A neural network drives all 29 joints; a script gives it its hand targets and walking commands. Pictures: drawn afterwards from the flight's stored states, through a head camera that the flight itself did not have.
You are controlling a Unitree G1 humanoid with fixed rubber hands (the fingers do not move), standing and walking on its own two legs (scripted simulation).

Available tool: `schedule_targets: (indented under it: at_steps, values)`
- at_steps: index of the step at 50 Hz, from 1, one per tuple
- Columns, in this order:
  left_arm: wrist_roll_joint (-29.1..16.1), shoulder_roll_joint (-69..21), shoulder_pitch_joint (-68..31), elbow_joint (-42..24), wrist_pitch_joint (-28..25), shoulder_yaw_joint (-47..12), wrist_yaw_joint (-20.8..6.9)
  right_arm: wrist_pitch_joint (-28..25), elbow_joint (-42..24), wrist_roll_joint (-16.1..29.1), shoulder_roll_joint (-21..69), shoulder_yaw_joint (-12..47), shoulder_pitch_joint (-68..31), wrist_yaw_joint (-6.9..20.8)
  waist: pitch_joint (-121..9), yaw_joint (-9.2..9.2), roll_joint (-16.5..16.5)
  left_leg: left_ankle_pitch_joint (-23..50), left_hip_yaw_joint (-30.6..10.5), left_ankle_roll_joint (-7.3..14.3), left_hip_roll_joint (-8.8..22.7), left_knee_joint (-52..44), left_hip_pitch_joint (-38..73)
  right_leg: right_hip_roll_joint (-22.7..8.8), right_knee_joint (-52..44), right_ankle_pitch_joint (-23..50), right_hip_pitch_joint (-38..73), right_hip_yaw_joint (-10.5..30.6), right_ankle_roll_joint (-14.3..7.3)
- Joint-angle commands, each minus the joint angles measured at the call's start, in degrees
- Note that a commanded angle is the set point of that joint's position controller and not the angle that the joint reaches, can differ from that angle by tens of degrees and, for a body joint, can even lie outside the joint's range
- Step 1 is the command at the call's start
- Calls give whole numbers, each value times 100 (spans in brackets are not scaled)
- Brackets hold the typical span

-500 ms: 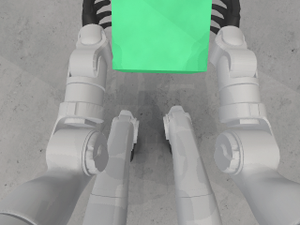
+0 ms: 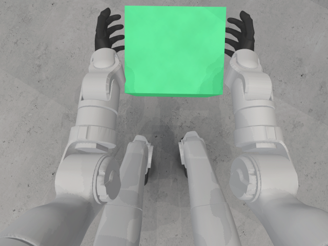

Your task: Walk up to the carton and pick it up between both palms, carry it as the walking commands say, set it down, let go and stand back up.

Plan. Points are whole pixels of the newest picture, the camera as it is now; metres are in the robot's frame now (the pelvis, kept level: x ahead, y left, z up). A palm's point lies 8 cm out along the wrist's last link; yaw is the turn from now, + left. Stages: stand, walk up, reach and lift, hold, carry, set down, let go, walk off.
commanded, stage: reach and lift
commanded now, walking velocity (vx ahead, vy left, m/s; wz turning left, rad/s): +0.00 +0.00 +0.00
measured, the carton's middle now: (173, 59) +0.50 -0.03 -0.12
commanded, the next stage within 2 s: none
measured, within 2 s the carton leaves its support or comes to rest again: neither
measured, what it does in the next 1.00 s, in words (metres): rises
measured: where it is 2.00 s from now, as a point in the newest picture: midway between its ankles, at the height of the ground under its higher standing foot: (166, 169)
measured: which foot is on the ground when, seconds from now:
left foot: down 0.00-1.00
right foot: down 0.00-1.00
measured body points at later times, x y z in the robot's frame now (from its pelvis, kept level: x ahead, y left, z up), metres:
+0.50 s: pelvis +0.01 +0.00 +0.06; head +0.23 -0.02 +0.45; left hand +0.49 +0.12 +0.03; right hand +0.47 -0.17 +0.02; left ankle +0.14 +0.12 -0.60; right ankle +0.17 -0.11 -0.60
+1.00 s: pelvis +0.09 -0.01 +0.11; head +0.07 -0.02 +0.56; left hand +0.45 +0.12 +0.15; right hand +0.44 -0.16 +0.15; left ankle +0.14 +0.12 -0.60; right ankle +0.17 -0.11 -0.60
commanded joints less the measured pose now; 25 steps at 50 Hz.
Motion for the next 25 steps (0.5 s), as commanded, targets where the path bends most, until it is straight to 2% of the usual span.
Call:
schedule_targets:
  at_steps: [1,2,3,4,5,6,7,8,9,10,11,12,13,14,15,16,17,18,19,20,21,22,23,24,25]
  values:
    - [-1175,-6399,-4679,-464,-134,-3717,-2845,-277,-891,1059,6441,3866,-4849,3027,-13319,13,-315,-12,217,155,-24,-1434,2152,15,-1358,-237,4048,-186,-87]
    - [-1125,-6353,-4544,-480,-87,-3720,-2840,-261,-1122,1132,6360,3956,-5073,3047,-13389,8,-196,56,175,173,-11,-1594,2305,39,-1366,-41,4053,-311,-90]
    - [-1072,-6269,-4489,-371,-69,-3626,-2840,-250,-994,1090,6299,3897,-5103,3064,-13356,61,-263,-8,176,177,-33,-1579,2274,7,-1412,-132,4021,-261,-94]
    - [-952,-6281,-4343,1,-43,-3483,-2864,-245,-635,950,6104,3675,-5016,3092,-12779,-43,-202,-303,116,182,38,-1680,2180,-23,-1452,-420,3689,-331,-118]
    - [-910,-6412,-4339,-68,-52,-3469,-2862,-236,-828,966,6340,3767,-5009,3111,-12915,54,-161,-269,155,198,49,-1779,2461,-3,-1572,-398,3821,-272,-85]
    - [-961,-6447,-4223,-272,-25,-3630,-2894,-216,-839,882,6302,3729,-4577,3146,-13064,-123,-128,-20,98,176,45,-1898,2598,47,-1572,-23,4029,-330,-128]
    - [-1077,-6548,-4303,-197,-17,-3725,-2879,-258,-914,968,6244,3787,-4832,3159,-13076,-146,48,76,83,167,66,-1878,2654,33,-1556,127,3998,-349,-160]
    - [-1028,-6568,-4022,-159,-42,-3635,-2869,-230,-705,896,6407,3832,-4601,3180,-12888,-19,-287,122,56,178,46,-1933,2634,34,-1638,36,3912,-386,-142]
    - [-984,-6577,-4273,-110,-57,-3631,-2866,-252,-642,892,6345,3698,-4669,3212,-12790,-93,-48,86,82,174,87,-1975,2718,0,-1694,31,3851,-372,-156]
    - [-1111,-6618,-4111,-444,-71,-3820,-2868,-261,-812,891,6366,3748,-4384,3224,-13080,-131,-88,431,-9,166,82,-2068,3078,81,-1746,386,4108,-393,-203]
    - [-1063,-6524,-4036,-461,-67,-3774,-2857,-236,-932,959,6524,3911,-4348,3240,-13055,3,-121,537,89,166,62,-2093,3172,85,-1826,494,4181,-378,-193]
    - [-1044,-6561,-3955,-514,-79,-3802,-2876,-233,-914,916,6457,3884,-4201,3248,-13017,-79,-63,687,82,163,65,-2129,3147,72,-1857,644,4234,-359,-188]
    - [-968,-6319,-3909,-341,-69,-3616,-2913,-228,-779,885,6430,3839,-4147,3248,-12773,11,-294,622,140,215,57,-2099,2857,57,-1874,597,4306,-335,-152]
    - [-995,-6445,-3817,-380,-70,-3701,-2931,-252,-878,899,6466,3902,-4159,3232,-12799,-26,-246,622,108,230,51,-2222,2974,33,-2019,592,4607,-243,-157]
    - [-995,-6462,-3653,-608,-89,-3775,-2962,-216,-1021,890,6641,4068,-3889,3227,-12978,21,-320,793,128,238,53,-2311,3091,39,-2074,728,4803,-235,-116]
    - [-862,-6214,-3928,-417,-81,-3667,-2983,-249,-998,940,6501,4025,-4232,3242,-12640,192,-279,491,163,266,44,-2321,2813,10,-2113,409,4700,-135,-119]
    - [-1089,-6342,-4112,-627,-126,-3888,-2994,-279,-1190,970,6481,4142,-4457,3216,-13030,77,-396,579,112,283,67,-2356,3045,4,-2156,503,5034,-104,-103]
    - [-1088,-6468,-3882,-669,-96,-3980,-2982,-274,-1189,894,6356,4033,-4119,3215,-12942,-132,-217,674,61,233,83,-2417,3059,24,-2143,688,4913,-242,-134]
    - [-1092,-6264,-4098,-713,-127,-3964,-2986,-246,-1121,950,6445,4155,-4153,3196,-12823,21,-322,523,78,260,79,-2391,3121,-39,-2188,416,4826,-137,-126]
    - [-1036,-6310,-4025,-603,-100,-3899,-2983,-252,-1164,950,6372,4055,-4301,3183,-12701,-37,-199,449,98,250,94,-2464,3243,-53,-2359,317,4835,-68,-133]
    - [-968,-6400,-3847,-524,-109,-3867,-2973,-260,-1054,881,6411,4034,-4059,3173,-12648,12,-205,482,73,232,84,-2492,3232,-34,-2294,352,4870,-158,-131]
    - [-964,-6380,-3712,-628,-100,-3890,-2985,-263,-1232,907,6514,4175,-4127,3180,-12838,81,-212,666,71,275,70,-2615,3446,-46,-2435,549,5107,-92,-111]
    - [-823,-6390,-3554,-279,-55,-3716,-2988,-257,-1058,818,6381,4023,-4218,3209,-12407,47,-246,454,53,223,103,-2621,3229,-65,-2476,284,4838,-132,-134]
    - [-813,-6337,-3455,-194,-45,-3671,-3011,-243,-1178,904,6408,4125,-4242,3190,-12378,79,-291,215,54,256,136,-2696,3470,-86,-2589,-67,4947,-88,-118]
    - [-826,-6503,-3229,-211,-34,-3759,-3036,-237,-1137,859,6425,4125,-3898,3214,-12419,53,-185,498,2,264,171,-2808,3544,-80,-2636,225,5117,-32,-141]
